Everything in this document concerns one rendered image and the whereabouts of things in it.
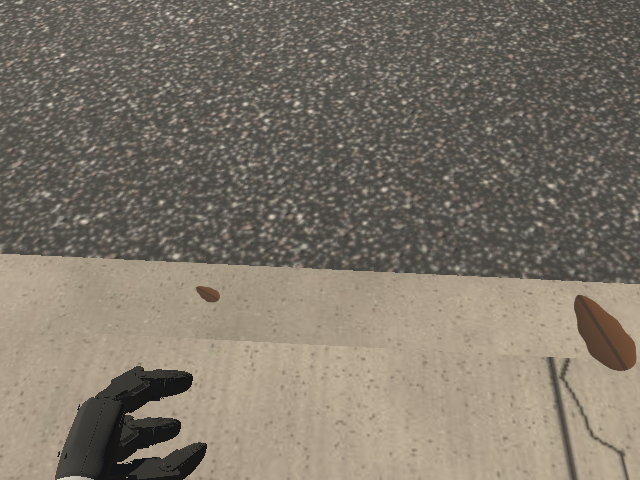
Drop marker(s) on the left robot hand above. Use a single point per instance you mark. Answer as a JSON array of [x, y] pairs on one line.
[[102, 435]]

